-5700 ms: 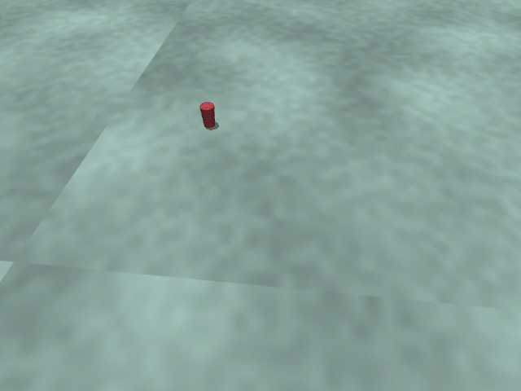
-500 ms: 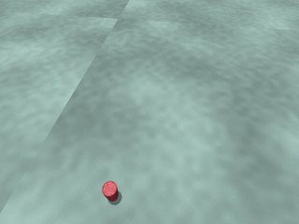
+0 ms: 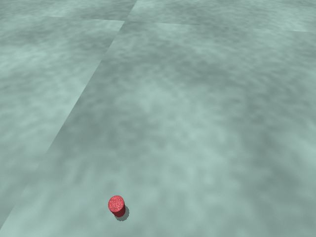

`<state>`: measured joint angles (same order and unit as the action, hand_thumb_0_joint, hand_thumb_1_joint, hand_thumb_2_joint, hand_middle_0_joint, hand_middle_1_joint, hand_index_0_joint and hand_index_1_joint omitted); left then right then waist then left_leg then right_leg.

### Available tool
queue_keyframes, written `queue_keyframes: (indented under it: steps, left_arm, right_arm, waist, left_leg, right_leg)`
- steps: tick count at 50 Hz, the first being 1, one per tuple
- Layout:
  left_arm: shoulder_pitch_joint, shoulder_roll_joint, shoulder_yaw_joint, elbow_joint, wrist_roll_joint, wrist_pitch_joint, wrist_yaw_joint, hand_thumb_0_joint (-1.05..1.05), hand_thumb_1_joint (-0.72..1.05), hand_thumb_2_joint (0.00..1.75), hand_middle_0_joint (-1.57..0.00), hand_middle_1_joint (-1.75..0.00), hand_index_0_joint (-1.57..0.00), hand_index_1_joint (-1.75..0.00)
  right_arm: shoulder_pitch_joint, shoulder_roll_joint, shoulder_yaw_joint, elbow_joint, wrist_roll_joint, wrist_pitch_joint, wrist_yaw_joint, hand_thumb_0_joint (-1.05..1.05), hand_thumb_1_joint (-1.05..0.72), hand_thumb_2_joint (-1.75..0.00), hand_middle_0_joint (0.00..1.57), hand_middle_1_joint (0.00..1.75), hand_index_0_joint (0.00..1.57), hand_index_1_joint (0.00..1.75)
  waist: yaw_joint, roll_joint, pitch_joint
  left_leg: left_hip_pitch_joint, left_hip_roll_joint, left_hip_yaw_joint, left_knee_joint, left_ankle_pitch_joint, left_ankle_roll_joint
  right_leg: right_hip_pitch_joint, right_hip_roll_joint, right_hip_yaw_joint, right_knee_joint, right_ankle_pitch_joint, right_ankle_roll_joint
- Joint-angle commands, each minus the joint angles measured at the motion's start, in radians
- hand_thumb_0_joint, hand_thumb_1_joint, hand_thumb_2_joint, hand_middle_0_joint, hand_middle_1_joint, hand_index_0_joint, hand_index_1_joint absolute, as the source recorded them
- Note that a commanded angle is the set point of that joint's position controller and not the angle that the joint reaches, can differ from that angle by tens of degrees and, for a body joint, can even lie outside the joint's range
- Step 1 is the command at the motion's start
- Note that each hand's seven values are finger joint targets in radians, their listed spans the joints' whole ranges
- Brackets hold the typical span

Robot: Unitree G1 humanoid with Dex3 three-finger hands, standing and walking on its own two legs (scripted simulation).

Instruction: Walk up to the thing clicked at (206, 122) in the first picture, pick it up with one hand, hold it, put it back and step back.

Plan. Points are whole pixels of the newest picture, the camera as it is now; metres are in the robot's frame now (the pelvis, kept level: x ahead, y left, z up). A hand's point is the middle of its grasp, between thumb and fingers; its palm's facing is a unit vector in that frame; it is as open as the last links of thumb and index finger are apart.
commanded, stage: stand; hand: left
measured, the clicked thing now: (118, 207) +0.41 +0.24 -0.71
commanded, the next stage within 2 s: go down in 1.98 s
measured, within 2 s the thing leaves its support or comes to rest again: neither
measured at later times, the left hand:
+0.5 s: hand out of the picture +0.10 +0.24 -0.15, palm faces -0.02 -0.94 -0.34, open 7.4 cm
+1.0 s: hand out of the picture +0.09 +0.24 -0.15, palm faces -0.01 -0.94 -0.35, open 7.4 cm
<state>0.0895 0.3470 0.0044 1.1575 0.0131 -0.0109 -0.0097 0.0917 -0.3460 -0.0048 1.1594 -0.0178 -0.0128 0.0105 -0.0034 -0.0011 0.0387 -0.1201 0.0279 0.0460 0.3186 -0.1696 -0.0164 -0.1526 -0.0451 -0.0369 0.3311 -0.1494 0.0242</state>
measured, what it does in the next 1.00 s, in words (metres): stands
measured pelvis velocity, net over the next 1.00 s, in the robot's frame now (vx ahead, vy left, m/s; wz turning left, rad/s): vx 0.02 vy -0.01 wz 0.01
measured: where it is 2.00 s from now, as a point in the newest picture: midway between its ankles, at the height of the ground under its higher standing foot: outside the picture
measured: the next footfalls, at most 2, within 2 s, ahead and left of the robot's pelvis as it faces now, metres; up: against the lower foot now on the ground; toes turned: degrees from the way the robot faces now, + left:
none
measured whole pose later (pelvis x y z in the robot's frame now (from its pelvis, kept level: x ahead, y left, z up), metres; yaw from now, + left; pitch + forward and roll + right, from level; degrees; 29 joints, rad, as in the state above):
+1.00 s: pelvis +0.02 -0.01 +0.00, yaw +1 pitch -2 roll +0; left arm 0.09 0.35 0.00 1.15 0.01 -0.01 0.00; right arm 0.10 -0.35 0.00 1.15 -0.02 -0.01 0.00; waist 0.00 0.01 0.04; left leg -0.08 0.05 0.03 0.30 -0.18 -0.04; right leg -0.11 -0.02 -0.06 0.31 -0.17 0.01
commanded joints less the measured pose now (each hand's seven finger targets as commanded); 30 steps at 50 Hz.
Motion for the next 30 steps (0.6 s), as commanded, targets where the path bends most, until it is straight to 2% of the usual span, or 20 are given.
queue_keyframes:
  steps: [1,4,6,12,13,17,20,24,30]
  left_arm:
    - [-0.045,0.216,0.035,-0.063,-0.005,-0.026,0.014,0.00,0.90,0.90,-0.20,-0.30,-0.20,-0.30]
    - [-0.045,0.209,0.034,-0.065,-0.004,-0.026,0.015,0.00,0.90,0.90,-0.20,-0.30,-0.20,-0.30]
    - [-0.049,0.218,0.037,-0.062,-0.007,-0.024,0.016,0.00,0.90,0.90,-0.20,-0.30,-0.20,-0.30]
    - [-0.053,0.217,0.037,-0.062,-0.006,-0.023,0.016,0.00,0.90,0.90,-0.20,-0.30,-0.20,-0.30]
    - [-0.055,0.222,0.039,-0.064,-0.007,-0.023,0.017,0.00,0.90,0.90,-0.20,-0.30,-0.20,-0.30]
    - [-0.051,0.219,0.036,-0.062,-0.007,-0.023,0.016,0.00,0.90,0.90,-0.20,-0.30,-0.20,-0.30]
    - [-0.059,0.223,0.037,-0.065,-0.005,-0.024,0.019,0.00,0.90,0.90,-0.20,-0.30,-0.20,-0.30]
    - [-0.056,0.219,0.038,-0.068,-0.006,-0.027,0.018,0.00,0.90,0.90,-0.20,-0.30,-0.20,-0.30]
    - [-0.052,0.215,0.036,-0.065,-0.006,-0.024,0.019,0.00,0.90,0.90,-0.20,-0.30,-0.20,-0.30]
  right_arm:
    - [-0.048,-0.210,-0.038,-0.060,0.008,-0.023,-0.012,0.00,-0.90,-0.90,0.20,0.30,0.20,0.30]
    - [-0.052,-0.217,-0.037,-0.060,0.009,-0.024,-0.014,0.00,-0.90,-0.90,0.20,0.30,0.20,0.30]
    - [-0.052,-0.214,-0.037,-0.057,0.008,-0.022,-0.015,0.00,-0.90,-0.90,0.20,0.30,0.20,0.30]
    - [-0.053,-0.218,-0.036,-0.059,0.009,-0.019,-0.014,0.00,-0.90,-0.90,0.20,0.30,0.20,0.30]
    - [-0.057,-0.212,-0.036,-0.059,0.008,-0.019,-0.014,0.00,-0.90,-0.90,0.20,0.30,0.20,0.30]
    - [-0.055,-0.212,-0.034,-0.058,0.009,-0.019,-0.013,0.00,-0.90,-0.90,0.20,0.30,0.20,0.30]
    - [-0.059,-0.210,-0.035,-0.064,0.009,-0.016,-0.012,0.00,-0.90,-0.90,0.20,0.30,0.20,0.30]
    - [-0.052,-0.220,-0.036,-0.066,0.008,-0.018,-0.014,0.00,-0.90,-0.90,0.20,0.30,0.20,0.30]
    - [-0.048,-0.215,-0.032,-0.067,0.009,-0.017,-0.017,0.00,-0.90,-0.90,0.20,0.30,0.20,0.30]
  waist:
    - [-0.001,-0.003,-0.099]
    - [-0.001,0.013,-0.104]
    - [0.000,-0.006,-0.099]
    - [-0.001,0.002,-0.092]
    - [-0.001,-0.005,-0.085]
    - [0.000,0.001,-0.073]
    - [-0.002,-0.015,-0.079]
    - [-0.002,0.011,-0.111]
    - [-0.002,0.012,-0.088]
  left_leg:
    - [0.029,0.124,-0.102,-0.063,0.131,0.024]
    - [0.033,0.126,-0.096,-0.055,0.180,0.023]
    - [0.032,0.126,-0.095,-0.063,0.154,0.022]
    - [0.021,0.123,-0.092,-0.062,0.130,0.022]
    - [0.031,0.123,-0.094,-0.065,0.159,0.017]
    - [0.022,0.122,-0.096,-0.069,0.120,0.015]
    - [0.023,0.122,-0.094,-0.061,0.120,0.019]
    - [0.041,0.127,-0.089,-0.045,0.181,0.022]
    - [0.040,0.127,-0.090,-0.053,0.166,0.018]
  right_leg:
    - [0.038,-0.105,0.094,-0.052,0.109,-0.034]
    - [0.062,-0.108,0.089,-0.049,0.171,-0.032]
    - [0.062,-0.106,0.088,-0.050,0.140,-0.033]
    - [0.073,-0.109,0.088,-0.065,0.133,-0.032]
    - [0.064,-0.106,0.085,-0.057,0.148,-0.033]
    - [0.057,-0.103,0.087,-0.070,0.107,-0.032]
    - [0.060,-0.104,0.083,-0.072,0.110,-0.032]
    - [0.091,-0.115,0.089,-0.065,0.199,-0.037]
    - [0.074,-0.108,0.085,-0.069,0.174,-0.033]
